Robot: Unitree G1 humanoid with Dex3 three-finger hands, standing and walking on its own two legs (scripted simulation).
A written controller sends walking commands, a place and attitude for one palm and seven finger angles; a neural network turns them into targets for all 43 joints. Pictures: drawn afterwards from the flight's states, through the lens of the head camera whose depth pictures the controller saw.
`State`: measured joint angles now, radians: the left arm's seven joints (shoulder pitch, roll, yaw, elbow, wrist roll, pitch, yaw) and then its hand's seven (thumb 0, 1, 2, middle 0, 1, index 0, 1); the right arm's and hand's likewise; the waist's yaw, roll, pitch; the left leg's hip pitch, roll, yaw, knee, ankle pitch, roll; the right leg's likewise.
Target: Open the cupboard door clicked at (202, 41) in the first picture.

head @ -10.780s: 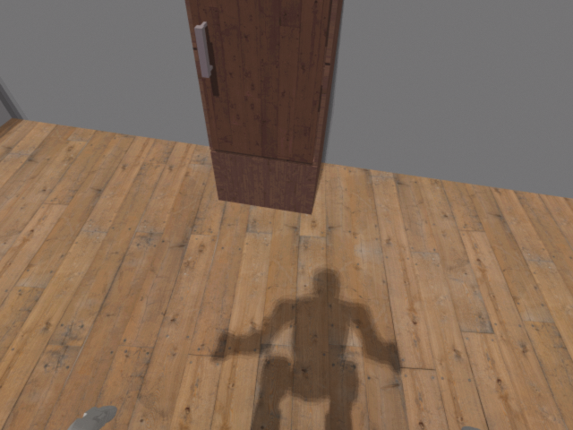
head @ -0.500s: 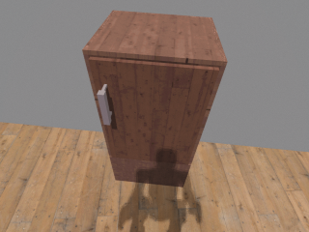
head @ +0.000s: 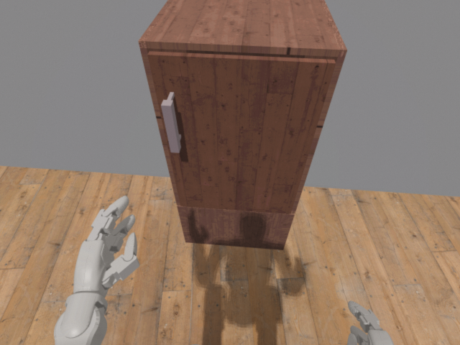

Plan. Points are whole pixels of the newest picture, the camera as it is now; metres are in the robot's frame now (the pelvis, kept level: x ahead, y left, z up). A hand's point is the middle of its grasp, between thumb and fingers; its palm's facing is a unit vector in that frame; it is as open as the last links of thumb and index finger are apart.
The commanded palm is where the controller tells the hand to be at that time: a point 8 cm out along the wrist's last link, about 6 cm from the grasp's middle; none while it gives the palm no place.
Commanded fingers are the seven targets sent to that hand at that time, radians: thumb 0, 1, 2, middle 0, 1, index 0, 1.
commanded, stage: raise the hand with hooked fingers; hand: left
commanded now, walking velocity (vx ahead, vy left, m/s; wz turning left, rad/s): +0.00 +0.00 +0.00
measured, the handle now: (173, 123) +0.64 +0.16 +0.02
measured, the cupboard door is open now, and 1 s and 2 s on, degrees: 0 0 0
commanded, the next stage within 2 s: move the hooked fingers beside the handle in 1.86 s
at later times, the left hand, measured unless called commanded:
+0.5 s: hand (126, 280) +0.24 +0.19 -0.02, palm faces -0.14 -0.99 -0.06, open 10.5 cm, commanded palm +0.22 +0.27 -0.01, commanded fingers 0.00 0.01 0.52 -0.26 -0.87 -0.26 -0.87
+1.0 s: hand (92, 241) +0.29 +0.26 +0.02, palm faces +0.00 -1.00 -0.07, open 13.3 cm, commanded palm +0.28 +0.30 +0.02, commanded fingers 0.00 -0.50 0.30 -0.30 -1.20 -0.30 -1.20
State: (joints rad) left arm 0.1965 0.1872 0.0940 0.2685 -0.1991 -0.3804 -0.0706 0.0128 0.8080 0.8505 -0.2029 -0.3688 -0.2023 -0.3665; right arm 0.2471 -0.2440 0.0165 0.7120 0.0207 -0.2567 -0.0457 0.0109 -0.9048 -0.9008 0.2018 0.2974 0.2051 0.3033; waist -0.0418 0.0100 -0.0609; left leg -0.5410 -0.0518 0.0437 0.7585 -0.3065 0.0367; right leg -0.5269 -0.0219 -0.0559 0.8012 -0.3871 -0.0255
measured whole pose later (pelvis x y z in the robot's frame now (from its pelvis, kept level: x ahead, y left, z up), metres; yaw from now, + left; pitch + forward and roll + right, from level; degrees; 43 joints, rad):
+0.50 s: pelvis -0.01 +0.00 -0.06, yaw +1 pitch +12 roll -3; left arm 0.18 0.34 0.15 0.14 -0.27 -0.27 -0.37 0.01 0.24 0.61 -0.25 -0.73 -0.25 -0.73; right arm 0.23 -0.22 0.10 0.52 0.05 -0.20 -0.07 0.01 -0.90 -0.90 0.21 0.30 0.21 0.30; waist -0.01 0.03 -0.10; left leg -0.93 -0.03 -0.03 1.16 -0.43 0.05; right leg -0.86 0.05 -0.09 1.11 -0.46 -0.04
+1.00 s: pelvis +0.05 +0.00 -0.04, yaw +1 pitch +14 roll -4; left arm 0.19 0.38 0.35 0.14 -0.37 -0.35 -0.44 0.00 -0.34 0.36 -0.29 -1.10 -0.29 -1.10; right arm 0.24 -0.27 0.03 0.51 0.04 -0.22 -0.05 0.01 -0.90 -0.90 0.20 0.30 0.21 0.30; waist 0.00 0.02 -0.12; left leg -0.84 -0.03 -0.02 1.08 -0.48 0.06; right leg -0.76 0.06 -0.07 1.00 -0.49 -0.03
